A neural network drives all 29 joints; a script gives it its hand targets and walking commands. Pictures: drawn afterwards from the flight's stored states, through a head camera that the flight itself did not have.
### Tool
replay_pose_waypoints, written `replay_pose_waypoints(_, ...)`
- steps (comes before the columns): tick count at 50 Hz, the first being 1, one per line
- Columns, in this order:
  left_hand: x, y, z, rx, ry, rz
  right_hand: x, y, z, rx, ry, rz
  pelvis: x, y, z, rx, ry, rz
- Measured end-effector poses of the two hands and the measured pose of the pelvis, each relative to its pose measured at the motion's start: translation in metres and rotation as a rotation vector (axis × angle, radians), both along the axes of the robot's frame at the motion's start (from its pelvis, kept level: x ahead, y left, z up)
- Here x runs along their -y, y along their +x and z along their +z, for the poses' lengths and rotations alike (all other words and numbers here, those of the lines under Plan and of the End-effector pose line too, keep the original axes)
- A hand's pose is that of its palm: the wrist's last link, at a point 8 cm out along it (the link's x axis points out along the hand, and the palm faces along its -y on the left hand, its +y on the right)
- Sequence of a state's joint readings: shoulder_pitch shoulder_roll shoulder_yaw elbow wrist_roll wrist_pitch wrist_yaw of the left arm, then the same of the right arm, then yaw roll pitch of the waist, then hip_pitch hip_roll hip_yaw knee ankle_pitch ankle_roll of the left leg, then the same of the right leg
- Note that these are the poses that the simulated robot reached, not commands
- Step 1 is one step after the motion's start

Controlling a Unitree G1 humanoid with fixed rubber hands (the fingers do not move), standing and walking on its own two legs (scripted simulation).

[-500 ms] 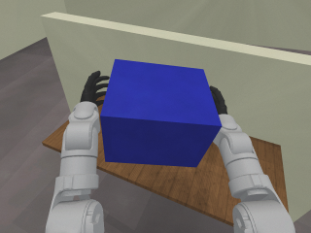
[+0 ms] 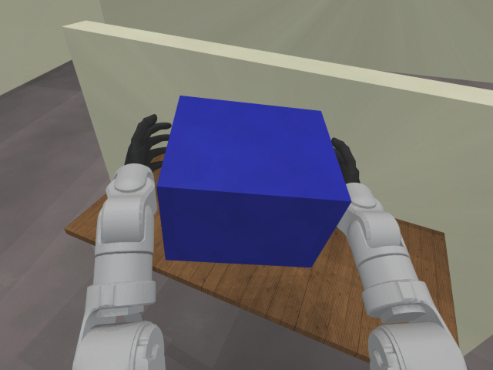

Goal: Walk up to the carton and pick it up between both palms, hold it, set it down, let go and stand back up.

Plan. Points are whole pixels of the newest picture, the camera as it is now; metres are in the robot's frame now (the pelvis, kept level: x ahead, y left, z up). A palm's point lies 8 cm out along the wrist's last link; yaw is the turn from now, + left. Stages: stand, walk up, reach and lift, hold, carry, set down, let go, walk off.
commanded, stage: hold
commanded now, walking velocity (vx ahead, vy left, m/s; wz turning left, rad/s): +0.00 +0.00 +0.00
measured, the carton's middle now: (246, 182) +0.36 +0.00 +0.17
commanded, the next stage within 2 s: none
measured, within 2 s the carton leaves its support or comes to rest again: neither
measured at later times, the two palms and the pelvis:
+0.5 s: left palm (140, 167) +0.36 +0.16 +0.20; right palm (344, 185) +0.36 -0.16 +0.17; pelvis +0.00 +0.00 +0.00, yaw +0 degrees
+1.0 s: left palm (138, 167) +0.36 +0.17 +0.20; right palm (345, 185) +0.36 -0.16 +0.17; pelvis +0.00 +0.00 +0.00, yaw +1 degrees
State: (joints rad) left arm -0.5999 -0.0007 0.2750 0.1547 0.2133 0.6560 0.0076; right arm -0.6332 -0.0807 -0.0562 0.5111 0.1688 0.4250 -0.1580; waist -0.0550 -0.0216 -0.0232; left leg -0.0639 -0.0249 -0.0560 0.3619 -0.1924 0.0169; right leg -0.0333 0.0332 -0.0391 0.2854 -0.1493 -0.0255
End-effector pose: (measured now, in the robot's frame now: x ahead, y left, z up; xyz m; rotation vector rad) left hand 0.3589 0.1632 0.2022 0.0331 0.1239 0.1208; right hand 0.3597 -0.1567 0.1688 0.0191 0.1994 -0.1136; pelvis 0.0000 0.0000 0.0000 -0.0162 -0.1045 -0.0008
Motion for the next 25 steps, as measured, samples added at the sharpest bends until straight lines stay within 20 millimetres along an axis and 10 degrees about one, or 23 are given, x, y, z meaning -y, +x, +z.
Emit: replay_pose_waypoints(25,-0.0006,0.0,-0.0011,0.005,-0.004,0.0,-0.0003,0.0,0.0003,0.005,-0.011,-0.001,0.0004,0.0004,0.0001,0.002,-0.002,0.003)
